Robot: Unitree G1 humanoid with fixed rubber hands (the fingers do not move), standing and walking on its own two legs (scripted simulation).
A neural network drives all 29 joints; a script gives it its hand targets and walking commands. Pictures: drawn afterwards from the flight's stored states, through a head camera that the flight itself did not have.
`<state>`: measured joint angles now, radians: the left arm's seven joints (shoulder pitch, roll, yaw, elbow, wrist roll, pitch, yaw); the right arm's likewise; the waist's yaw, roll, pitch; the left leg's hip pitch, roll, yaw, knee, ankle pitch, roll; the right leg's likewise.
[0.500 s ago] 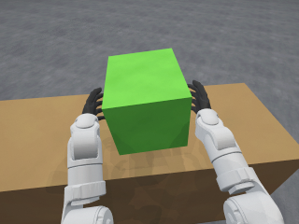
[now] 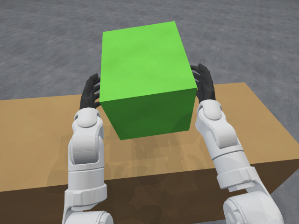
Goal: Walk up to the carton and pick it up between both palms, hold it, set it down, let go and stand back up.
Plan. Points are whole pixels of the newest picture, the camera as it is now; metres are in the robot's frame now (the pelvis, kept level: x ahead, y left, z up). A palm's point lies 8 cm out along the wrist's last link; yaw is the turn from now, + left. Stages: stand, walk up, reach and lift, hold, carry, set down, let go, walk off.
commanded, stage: hold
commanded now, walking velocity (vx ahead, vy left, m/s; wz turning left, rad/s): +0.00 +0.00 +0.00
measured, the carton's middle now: (146, 82) +0.44 +0.01 +0.19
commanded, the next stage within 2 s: none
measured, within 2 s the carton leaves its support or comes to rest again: neither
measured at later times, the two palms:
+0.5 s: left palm (87, 100) +0.35 +0.15 +0.21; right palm (207, 93) +0.36 -0.13 +0.20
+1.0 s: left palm (90, 116) +0.35 +0.16 +0.16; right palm (202, 108) +0.36 -0.13 +0.16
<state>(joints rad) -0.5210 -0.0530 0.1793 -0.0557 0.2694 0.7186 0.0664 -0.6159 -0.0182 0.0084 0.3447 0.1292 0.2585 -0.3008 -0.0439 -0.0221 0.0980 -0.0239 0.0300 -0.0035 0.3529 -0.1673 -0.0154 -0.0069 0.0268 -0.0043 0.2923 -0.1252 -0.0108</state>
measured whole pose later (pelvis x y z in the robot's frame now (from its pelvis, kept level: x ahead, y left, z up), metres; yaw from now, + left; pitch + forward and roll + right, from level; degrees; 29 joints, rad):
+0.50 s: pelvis +0.01 +0.00 +0.00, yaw +0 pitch -9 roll -1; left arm -0.59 -0.05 0.23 0.06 0.37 0.72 -0.05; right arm -0.62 -0.02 -0.02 0.40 0.13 0.29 -0.26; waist -0.04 -0.02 0.03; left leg -0.02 0.03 0.00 0.35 -0.18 -0.02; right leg 0.00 0.03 0.00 0.30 -0.14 -0.01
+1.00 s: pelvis +0.00 +0.00 +0.00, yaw +0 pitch -10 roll -1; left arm -0.56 -0.06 0.27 0.09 0.40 0.81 -0.14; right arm -0.61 -0.02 -0.01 0.46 0.13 0.37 -0.24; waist -0.04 -0.02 0.09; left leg -0.01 0.03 0.00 0.35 -0.17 -0.02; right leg 0.00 0.03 0.00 0.29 -0.13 -0.01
